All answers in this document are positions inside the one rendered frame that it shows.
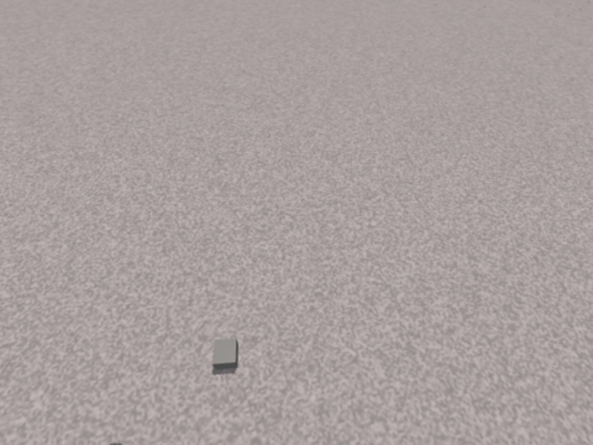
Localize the small box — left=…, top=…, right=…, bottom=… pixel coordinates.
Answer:
left=213, top=338, right=238, bottom=370

